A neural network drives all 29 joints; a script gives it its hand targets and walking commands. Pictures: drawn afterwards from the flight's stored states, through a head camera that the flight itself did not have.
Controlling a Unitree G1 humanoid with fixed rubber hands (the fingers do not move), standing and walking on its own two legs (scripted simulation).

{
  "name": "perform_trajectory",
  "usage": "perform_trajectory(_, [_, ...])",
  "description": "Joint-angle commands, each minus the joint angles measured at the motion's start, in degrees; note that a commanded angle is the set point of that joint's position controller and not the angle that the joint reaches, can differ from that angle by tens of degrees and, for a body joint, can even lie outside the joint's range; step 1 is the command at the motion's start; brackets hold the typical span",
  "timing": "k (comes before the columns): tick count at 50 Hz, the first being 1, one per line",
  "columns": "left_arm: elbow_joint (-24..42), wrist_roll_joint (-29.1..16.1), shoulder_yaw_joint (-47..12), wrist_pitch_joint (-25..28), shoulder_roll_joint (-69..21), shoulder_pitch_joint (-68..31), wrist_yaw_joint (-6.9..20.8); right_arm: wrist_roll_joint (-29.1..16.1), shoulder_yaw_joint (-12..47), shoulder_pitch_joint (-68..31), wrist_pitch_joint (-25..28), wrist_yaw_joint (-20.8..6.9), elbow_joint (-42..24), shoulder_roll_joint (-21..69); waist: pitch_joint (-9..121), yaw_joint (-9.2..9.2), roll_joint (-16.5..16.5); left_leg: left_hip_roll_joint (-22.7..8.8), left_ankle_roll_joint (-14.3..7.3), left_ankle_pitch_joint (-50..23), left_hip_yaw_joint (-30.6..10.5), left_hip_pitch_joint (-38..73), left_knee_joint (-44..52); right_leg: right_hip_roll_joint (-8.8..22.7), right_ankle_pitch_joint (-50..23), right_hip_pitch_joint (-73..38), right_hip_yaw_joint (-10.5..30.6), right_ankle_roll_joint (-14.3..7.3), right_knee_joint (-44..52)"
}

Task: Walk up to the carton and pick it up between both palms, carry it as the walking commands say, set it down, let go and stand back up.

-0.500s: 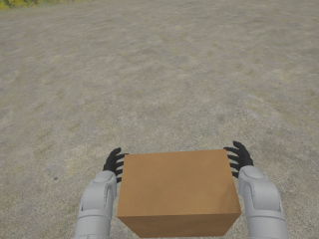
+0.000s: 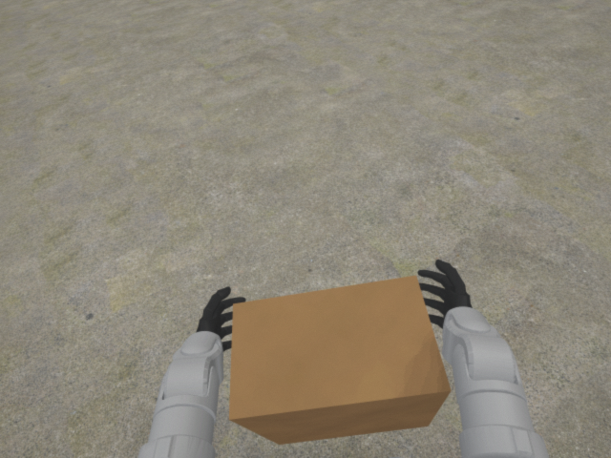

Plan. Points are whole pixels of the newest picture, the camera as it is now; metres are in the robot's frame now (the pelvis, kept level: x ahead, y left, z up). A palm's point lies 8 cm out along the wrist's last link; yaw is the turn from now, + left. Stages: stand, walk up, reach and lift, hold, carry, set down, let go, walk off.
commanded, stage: set down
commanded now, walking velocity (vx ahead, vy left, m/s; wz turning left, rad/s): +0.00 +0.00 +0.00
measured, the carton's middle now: (339, 370) +0.26 -0.02 -0.09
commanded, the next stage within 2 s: none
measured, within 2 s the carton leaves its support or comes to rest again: neither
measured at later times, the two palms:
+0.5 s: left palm (224, 321) +0.35 +0.17 -0.08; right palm (430, 316) +0.33 -0.17 -0.06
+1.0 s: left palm (252, 361) +0.32 +0.14 -0.18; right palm (440, 363) +0.29 -0.19 -0.17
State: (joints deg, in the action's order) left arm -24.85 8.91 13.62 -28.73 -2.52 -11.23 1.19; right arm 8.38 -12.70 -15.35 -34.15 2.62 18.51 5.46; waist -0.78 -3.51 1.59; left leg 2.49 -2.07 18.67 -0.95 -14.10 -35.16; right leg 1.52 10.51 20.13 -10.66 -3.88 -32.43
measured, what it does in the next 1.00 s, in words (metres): lowers itself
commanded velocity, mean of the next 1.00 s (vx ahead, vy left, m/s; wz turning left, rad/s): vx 0.00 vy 0.00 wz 0.00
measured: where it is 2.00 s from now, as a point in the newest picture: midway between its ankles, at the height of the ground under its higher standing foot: outside the picture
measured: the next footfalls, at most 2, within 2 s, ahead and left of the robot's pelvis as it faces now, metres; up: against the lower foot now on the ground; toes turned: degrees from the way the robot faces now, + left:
none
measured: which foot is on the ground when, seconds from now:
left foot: down 0.00-1.00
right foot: down 0.00-1.00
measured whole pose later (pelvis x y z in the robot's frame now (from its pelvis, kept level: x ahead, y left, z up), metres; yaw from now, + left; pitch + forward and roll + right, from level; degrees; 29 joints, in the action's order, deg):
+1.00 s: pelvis -0.03 +0.01 -0.07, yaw +0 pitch +25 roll -1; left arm -35.6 1.9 3.0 0.9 2.3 -25.1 -12.9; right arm -1.4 -9.6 -25.3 2.0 6.7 36.7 -2.9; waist -3.4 -4.9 1.0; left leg 2.7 -2.0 23.2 -1.4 -61.9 -59.8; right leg 0.6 11.2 65.8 -6.9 -3.8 -51.6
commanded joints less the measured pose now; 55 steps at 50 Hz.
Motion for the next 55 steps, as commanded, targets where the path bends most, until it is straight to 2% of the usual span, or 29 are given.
perform_trajectory(1, [-1.2, -6.3, -20.6, 8.3, -42.6, -55.8, 17.8, -2.3, 15.0, -28.4, 5.5, -12.5, 16.8, 52.5, 9.7, -3.76, -1.4, 0.3, -2.9, 11.5, -8.5, -23.4, 4.7, -0.5, 20.6, -21.5, 22.9, 2.8, 5.8])
perform_trajectory(3, [-5.3, -4.0, -16.8, 8.7, -40.6, -55.3, 17.8, -1.2, 12.0, -31.8, 6.6, -12.3, 18.5, 51.1, 7.3, -2.30, -0.9, 0.4, -3.1, 13.0, -8.6, -26.2, 4.1, -0.4, 21.1, -21.4, 22.7, 2.9, 4.9])
perform_trajectory(5, [-10.0, -1.9, -14.0, 8.4, -40.2, -52.7, 17.4, 0.3, 9.2, -33.4, 7.1, -12.1, 18.9, 48.5, 4.3, -2.83, -1.8, 0.8, -3.3, 12.3, -8.9, -26.8, 4.2, -0.7, 19.2, -19.5, 22.2, 2.9, 4.6])
perform_trajectory(7, [-11.1, -0.3, -12.2, 8.8, -41.3, -48.7, 16.8, 1.0, 9.0, -34.4, 8.4, -12.2, 17.4, 47.3, 6.2, -2.79, -1.6, 0.9, -3.3, 8.8, -8.9, -25.5, 3.9, -0.7, 13.2, -18.0, 21.7, 2.5, 3.3])
perform_trajectory(8, [-11.7, 0.5, -11.5, 9.4, -41.3, -45.9, 16.5, 1.0, 10.4, -33.6, 9.2, -12.2, 16.3, 46.3, 6.6, -1.43, -1.5, 1.3, -3.1, 6.5, -9.0, -26.1, 3.8, -0.1, 9.6, -19.1, 22.2, 2.6, 3.1])
perform_trajectory(9, [-9.6, -0.1, -13.0, 10.5, -42.4, -46.3, 16.1, 0.7, 10.8, -33.4, 10.3, -12.4, 15.1, 46.8, 8.8, -2.14, -1.3, 1.3, -3.4, 4.3, -9.0, -26.1, 3.6, -0.6, 4.3, -18.6, 21.7, 2.4, 1.5])
perform_trajectory(10, [-8.9, 0.1, -13.3, 11.6, -43.1, -44.3, 16.0, 0.4, 12.9, -32.2, 11.3, -12.4, 14.0, 47.7, 11.8, -0.79, -2.1, 1.4, -3.0, 1.3, -8.8, -26.4, 3.4, 0.1, -1.9, -20.4, 22.7, 2.6, 1.0])
perform_trajectory(14, [-3.6, -0.3, -18.3, 16.2, -44.7, -38.6, 13.9, -1.0, 17.7, -24.4, 15.6, -12.7, 12.4, 48.1, 22.2, -0.96, -0.1, 1.7, -2.5, -12.4, -8.4, -29.3, 1.9, -1.0, -27.5, -22.1, 22.1, 2.4, -3.8])
perform_trajectory(15, [-1.6, -0.2, -19.5, 17.2, -44.6, -37.6, 13.7, -0.6, 18.0, -21.5, 16.5, -12.5, 11.4, 48.6, 26.2, -2.25, -0.5, 1.7, -2.4, -15.5, -8.9, -28.8, 1.1, -1.1, -32.6, -22.6, 22.6, 2.5, -5.0])
perform_trajectory(16, [-1.0, -0.6, -20.7, 18.4, -44.2, -36.1, 13.2, -1.3, 20.0, -20.1, 17.8, -12.4, 11.1, 48.5, 28.3, -1.13, -0.3, 2.0, -2.1, -18.2, -8.6, -30.7, 0.0, -0.7, -38.4, -23.3, 23.4, 2.4, -6.2])
perform_trajectory(17, [-0.7, -0.5, -22.1, 19.2, -44.3, -35.0, 12.6, -0.6, 19.5, -16.9, 18.8, -12.2, 11.4, 47.5, 30.2, -2.24, 0.6, 2.1, -1.9, -20.6, -8.8, -31.1, -0.4, -1.4, -41.7, -22.6, 22.9, 2.2, -7.2])
perform_trajectory(19, [-0.1, -0.9, -23.7, 20.7, -43.3, -33.4, 11.5, -0.2, 19.9, -14.6, 20.5, -11.5, 11.9, 46.0, 33.6, -3.04, 0.5, 2.5, -1.9, -23.0, -9.1, -31.6, -1.3, -1.8, -43.3, -20.6, 23.0, 2.3, -8.0])
perform_trajectory(21, [-2.1, -1.4, -25.2, 22.2, -43.2, -31.8, 10.6, 0.2, 18.5, -13.1, 22.8, -11.0, 11.5, 42.9, 35.5, -5.25, 2.0, 2.8, -1.4, -26.2, -9.3, -33.0, -2.6, -2.5, -44.8, -16.5, 22.3, 2.1, -9.4])
perform_trajectory(23, [-1.6, -1.9, -27.0, 24.2, -42.0, -31.3, 9.7, -1.0, 19.7, -13.0, 25.2, -10.5, 11.1, 41.8, 38.8, -4.40, 2.9, 2.9, -0.9, -29.4, -9.4, -33.3, -4.5, -3.2, -45.2, -13.4, 22.1, 2.2, -11.1])
perform_trajectory(24, [-2.2, -2.5, -28.3, 25.2, -42.4, -31.0, 9.2, -1.2, 20.2, -13.3, 26.7, -10.3, 9.6, 39.1, 40.3, -5.53, 3.7, 3.2, -0.7, -31.4, -9.5, -33.3, -5.3, -3.5, -45.6, -11.1, 21.6, 2.1, -12.0])
perform_trajectory(26, [-3.9, -2.5, -28.0, 27.5, -40.5, -29.8, 7.7, -2.3, 21.1, -14.6, 29.6, -9.8, 10.1, 36.3, 42.5, -3.59, 4.4, 3.1, 0.1, -33.5, -9.4, -36.2, -7.5, -3.7, -45.5, -6.7, 21.7, 1.5, -13.7])
perform_trajectory(27, [-5.7, -2.8, -28.5, 28.6, -40.4, -28.0, 6.4, -2.8, 21.1, -14.4, 31.2, -9.6, 10.4, 33.5, 42.8, -4.00, 4.7, 2.9, 0.4, -34.7, -9.4, -38.4, -8.2, -4.0, -46.1, -5.4, 21.2, 0.9, -14.7])
perform_trajectory(29, [-5.8, -2.2, -28.4, 31.7, -35.7, -26.4, 3.8, -3.6, 21.3, -12.1, 34.4, -8.9, 11.4, 30.5, 45.2, -2.63, 3.7, 3.1, 0.7, -35.0, -8.4, -43.2, -10.3, -4.5, -47.2, -3.2, 19.9, 0.3, -17.0])
perform_trajectory(34, [-0.8, -5.8, -31.9, 35.9, -23.2, -26.0, -2.6, -8.0, 21.0, -11.6, 40.2, -5.0, 6.3, 12.7, 54.4, -2.77, 6.9, 2.9, 1.8, -34.3, -7.6, -39.2, -14.4, -6.0, -42.0, 2.9, 17.7, 0.1, -21.4])
perform_trajectory(36, [2.8, -7.5, -32.3, 37.1, -15.7, -28.3, -6.0, -9.6, 18.4, -11.7, 41.6, -3.3, 5.6, 4.6, 55.4, -4.08, 8.3, 2.3, 1.6, -33.9, -8.2, -32.5, -15.2, -6.9, -34.7, 10.9, 15.4, 1.0, -22.5])
perform_trajectory(38, [4.3, -9.0, -30.8, 36.7, -8.3, -31.2, -8.8, -11.3, 17.5, -15.3, 41.3, -1.8, 5.3, -1.9, 50.9, -2.27, 7.9, 1.9, 1.4, -23.5, -8.0, -31.8, -14.0, -5.9, -23.5, 14.0, 15.1, 0.8, -22.3])
perform_trajectory(40, [5.3, -10.7, -30.3, 35.4, -5.5, -35.3, -10.1, -13.6, 16.6, -19.8, 40.3, -1.6, 5.9, -4.0, 46.2, -2.75, 6.9, 1.1, 1.1, -14.8, -7.6, -33.0, -12.9, -5.3, -14.9, 16.6, 14.3, 0.2, -22.1])
perform_trajectory(41, [3.7, -10.7, -29.0, 34.6, -5.1, -36.5, -10.4, -13.6, 15.4, -21.7, 39.9, -1.5, 8.2, -4.8, 42.2, -2.98, 6.8, 1.4, 1.0, -12.1, -7.2, -35.7, -12.8, -5.0, -12.9, 17.9, 14.1, -0.3, -21.2])
perform_trajectory(43, [2.4, -10.8, -27.1, 33.2, -3.6, -39.1, -10.6, -15.1, 15.2, -27.4, 38.7, -1.4, 10.4, -4.1, 37.8, -0.67, 6.2, 1.5, 0.1, -6.4, -7.2, -37.9, -13.0, -4.6, -6.8, 20.4, 13.8, -0.5, -21.4])
perform_trajectory(45, [0.2, -11.3, -25.5, 32.8, -1.5, -42.0, -10.6, -14.6, 13.2, -29.8, 38.3, -0.4, 12.2, -4.3, 36.5, -2.48, 5.1, 1.6, -0.2, -1.1, -6.4, -41.0, -14.0, -4.4, -3.0, 20.4, 13.7, -0.7, -21.0])
perform_trajectory(48, [-2.2, -12.1, -22.5, 32.4, -1.5, -48.7, -9.7, -15.2, 14.2, -38.6, 38.4, 1.1, 11.6, -3.7, 34.3, -1.22, 2.3, 2.6, -1.2, 5.2, -4.6, -48.2, -18.0, -4.1, 4.8, 19.1, 15.1, -0.7, -21.7])
perform_trajectory(49, [-5.9, -12.3, -21.7, 32.1, -1.4, -48.3, -9.1, -15.2, 13.5, -39.1, 38.5, 2.0, 11.2, -3.3, 34.7, -1.94, 2.1, 2.8, -1.2, 5.7, -4.0, -49.9, -18.8, -3.9, 5.5, 17.1, 15.7, -0.4, -21.4])
perform_trajectory(51, [-10.0, -12.2, -19.7, 31.8, -2.7, -47.3, -8.4, -15.9, 15.6, -42.5, 38.5, 3.1, 9.9, -2.2, 36.4, 0.24, 0.5, 3.1, -1.2, 5.6, -3.0, -54.0, -21.9, -3.6, 7.3, 14.0, 17.9, 0.1, -22.1])
perform_trajectory(55, [-13.3, -12.5, -17.7, 31.7, -1.7, -50.1, -6.6, -15.4, 15.9, -41.6, 37.1, 5.3, 13.0, 0.9, 39.8, 0.05, -1.7, 3.7, -1.3, 6.0, -2.1, -60.4, -26.9, -3.2, 9.6, 10.1, 21.0, 1.4, -23.6])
